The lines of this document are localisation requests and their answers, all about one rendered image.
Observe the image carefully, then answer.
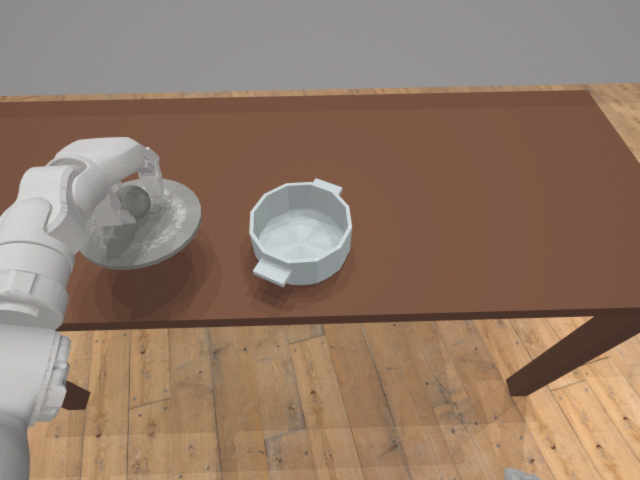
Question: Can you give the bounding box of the left robot hand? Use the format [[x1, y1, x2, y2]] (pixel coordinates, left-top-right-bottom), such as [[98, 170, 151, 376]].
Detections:
[[55, 137, 163, 227]]

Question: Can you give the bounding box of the pot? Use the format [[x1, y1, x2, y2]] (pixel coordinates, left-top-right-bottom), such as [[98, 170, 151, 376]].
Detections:
[[249, 178, 352, 288]]

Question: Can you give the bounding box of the robot left upper arm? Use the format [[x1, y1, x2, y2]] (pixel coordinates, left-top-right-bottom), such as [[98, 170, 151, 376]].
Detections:
[[0, 324, 71, 480]]

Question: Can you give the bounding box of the knob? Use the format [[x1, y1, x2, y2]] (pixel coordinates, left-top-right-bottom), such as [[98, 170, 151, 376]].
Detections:
[[116, 185, 151, 219]]

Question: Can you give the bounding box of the table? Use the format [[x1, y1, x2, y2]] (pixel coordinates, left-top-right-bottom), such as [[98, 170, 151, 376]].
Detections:
[[0, 90, 640, 410]]

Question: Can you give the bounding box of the lid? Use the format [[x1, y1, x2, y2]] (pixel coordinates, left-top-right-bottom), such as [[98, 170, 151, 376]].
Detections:
[[79, 179, 202, 270]]

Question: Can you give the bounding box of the robot left forearm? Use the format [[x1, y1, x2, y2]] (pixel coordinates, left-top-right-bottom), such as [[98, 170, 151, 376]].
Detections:
[[0, 154, 109, 330]]

